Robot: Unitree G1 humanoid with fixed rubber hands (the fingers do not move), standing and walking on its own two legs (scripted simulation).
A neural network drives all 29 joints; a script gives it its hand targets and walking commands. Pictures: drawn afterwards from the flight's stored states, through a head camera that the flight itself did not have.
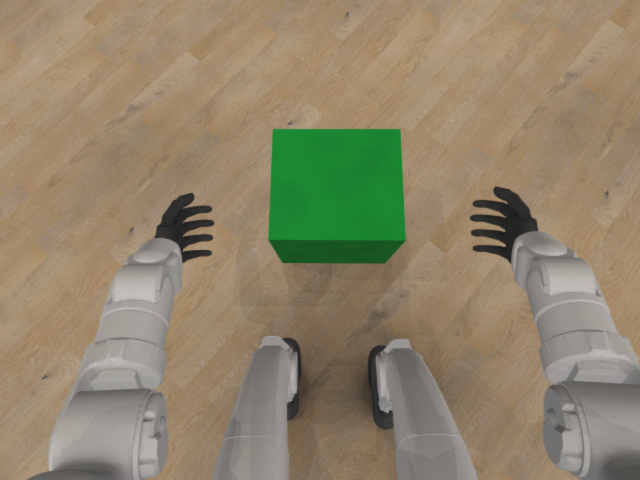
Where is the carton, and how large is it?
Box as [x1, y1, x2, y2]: [268, 129, 405, 263]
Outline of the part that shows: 273,129 268,239 282,262 384,263 405,240 400,130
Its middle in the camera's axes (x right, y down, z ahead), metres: +0.04 -0.09 +0.99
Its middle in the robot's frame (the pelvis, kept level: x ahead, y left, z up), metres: +0.58 -0.01 -0.55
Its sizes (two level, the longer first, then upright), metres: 0.294 0.263 0.289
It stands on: the floor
